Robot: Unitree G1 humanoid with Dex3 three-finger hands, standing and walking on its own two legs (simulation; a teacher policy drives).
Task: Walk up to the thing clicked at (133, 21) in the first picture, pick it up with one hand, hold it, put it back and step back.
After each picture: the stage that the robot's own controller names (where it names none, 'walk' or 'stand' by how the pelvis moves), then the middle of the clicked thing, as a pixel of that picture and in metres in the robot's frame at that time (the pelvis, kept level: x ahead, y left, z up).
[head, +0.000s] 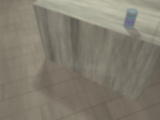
stand; (130, 19) +0.91 -0.30 -0.07
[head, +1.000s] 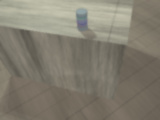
walk; (82, 20) +0.84 +0.05 -0.05
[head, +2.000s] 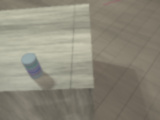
stand; (32, 66) +0.50 +0.27 -0.06
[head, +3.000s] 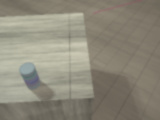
stand; (30, 76) +0.47 +0.25 -0.07
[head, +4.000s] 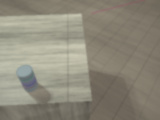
stand; (27, 78) +0.45 +0.25 -0.08
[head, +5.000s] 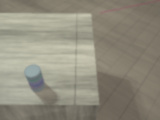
stand; (35, 78) +0.44 +0.22 -0.08
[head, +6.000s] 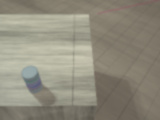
stand; (32, 79) +0.44 +0.23 -0.08
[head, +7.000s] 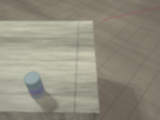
rise first; (35, 85) +0.43 +0.23 -0.07
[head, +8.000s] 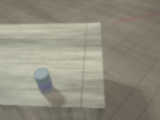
go down; (44, 81) +0.46 +0.22 -0.07
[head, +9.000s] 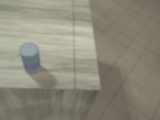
go down; (31, 59) +0.47 +0.19 -0.02
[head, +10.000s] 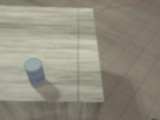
go down; (35, 73) +0.45 +0.20 -0.03
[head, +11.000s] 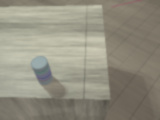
go down; (42, 71) +0.46 +0.19 -0.03
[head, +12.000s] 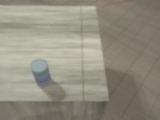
rise first; (41, 73) +0.45 +0.18 -0.05
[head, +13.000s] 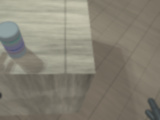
close in; (12, 41) +0.49 +0.21 +0.03
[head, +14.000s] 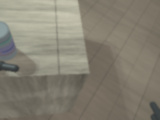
close in; (2, 42) +0.48 +0.22 +0.03
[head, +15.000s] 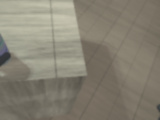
lift; out of the picture +0.47 +0.23 +0.03
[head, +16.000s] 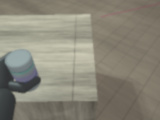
hold; (24, 71) +0.33 +0.17 +0.15
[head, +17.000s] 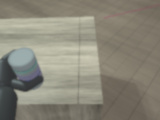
hold; (28, 70) +0.33 +0.17 +0.16
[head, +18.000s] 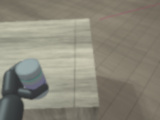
hold; (33, 79) +0.33 +0.16 +0.12
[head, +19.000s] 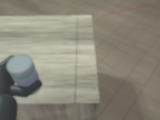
crouch; (25, 75) +0.32 +0.18 +0.13
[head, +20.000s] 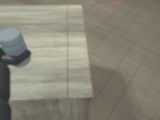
crouch; (15, 48) +0.43 +0.20 +0.13
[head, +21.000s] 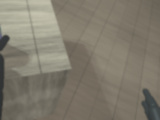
lower; out of the picture +0.53 +0.19 +0.04
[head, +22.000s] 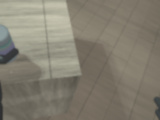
lower; (2, 45) +0.48 +0.18 +0.04
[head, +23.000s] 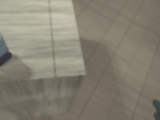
lower; out of the picture +0.47 +0.22 +0.03
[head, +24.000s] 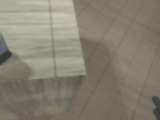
lower; out of the picture +0.47 +0.22 +0.03
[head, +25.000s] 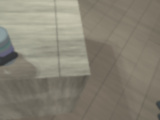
open; (1, 47) +0.46 +0.22 +0.03
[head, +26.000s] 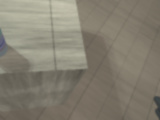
rise; out of the picture +0.47 +0.22 +0.04
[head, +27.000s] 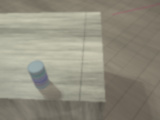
sink last; (39, 75) +0.45 +0.22 -0.02
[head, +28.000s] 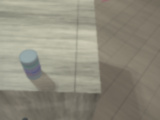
stand; (31, 65) +0.45 +0.22 -0.02
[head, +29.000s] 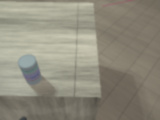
stand; (30, 70) +0.44 +0.23 -0.01
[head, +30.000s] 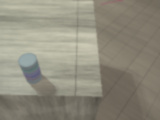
stand; (31, 69) +0.44 +0.21 -0.01
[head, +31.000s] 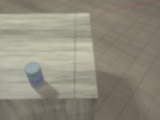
stand; (35, 75) +0.47 +0.23 -0.07
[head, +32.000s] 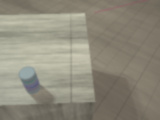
stand; (30, 80) +0.44 +0.24 -0.07
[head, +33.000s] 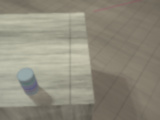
stand; (28, 82) +0.43 +0.24 -0.07
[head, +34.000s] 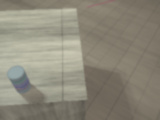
walk; (19, 80) +0.44 +0.26 -0.07
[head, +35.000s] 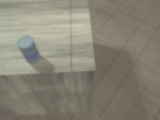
walk; (29, 50) +0.51 +0.26 -0.05
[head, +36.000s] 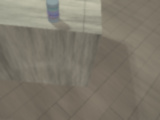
walk; (53, 11) +0.81 +0.15 -0.05
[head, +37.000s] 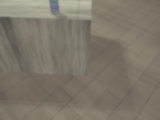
stand; (54, 5) +1.11 +0.23 -0.05
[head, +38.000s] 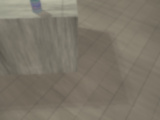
stand; (35, 3) +1.02 +0.31 -0.07
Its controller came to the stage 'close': yes
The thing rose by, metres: 0.22
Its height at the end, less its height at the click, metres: +0.00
